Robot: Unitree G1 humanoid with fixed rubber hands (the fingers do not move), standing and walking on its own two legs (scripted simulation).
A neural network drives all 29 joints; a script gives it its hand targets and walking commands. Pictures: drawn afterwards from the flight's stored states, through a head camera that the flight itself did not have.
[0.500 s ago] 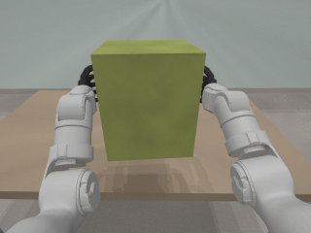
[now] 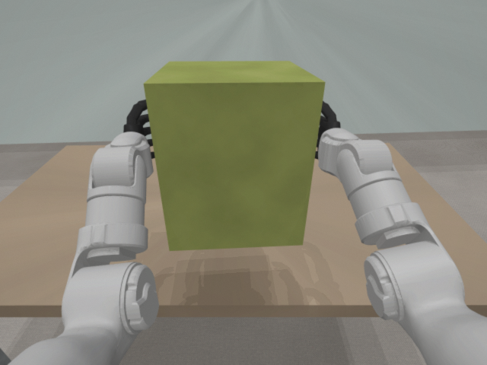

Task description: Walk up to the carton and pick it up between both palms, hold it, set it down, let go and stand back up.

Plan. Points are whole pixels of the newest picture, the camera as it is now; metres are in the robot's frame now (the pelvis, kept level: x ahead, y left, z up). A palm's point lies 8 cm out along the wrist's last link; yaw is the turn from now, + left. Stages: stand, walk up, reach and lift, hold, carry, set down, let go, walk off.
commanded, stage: hold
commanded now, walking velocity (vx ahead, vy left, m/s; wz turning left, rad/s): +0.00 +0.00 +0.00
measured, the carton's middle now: (233, 149) +0.39 -0.01 +0.26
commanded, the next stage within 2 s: none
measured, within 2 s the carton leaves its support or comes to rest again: neither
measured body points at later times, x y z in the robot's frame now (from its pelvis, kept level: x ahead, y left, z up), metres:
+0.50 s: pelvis +0.00 +0.00 +0.00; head -0.08 +0.01 +0.44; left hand +0.39 +0.15 +0.27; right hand +0.38 -0.15 +0.27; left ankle +0.01 +0.14 -0.74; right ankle +0.02 -0.13 -0.74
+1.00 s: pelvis -0.01 +0.00 +0.00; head -0.10 +0.01 +0.44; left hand +0.38 +0.15 +0.27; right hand +0.37 -0.16 +0.27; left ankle +0.01 +0.14 -0.74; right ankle +0.02 -0.13 -0.74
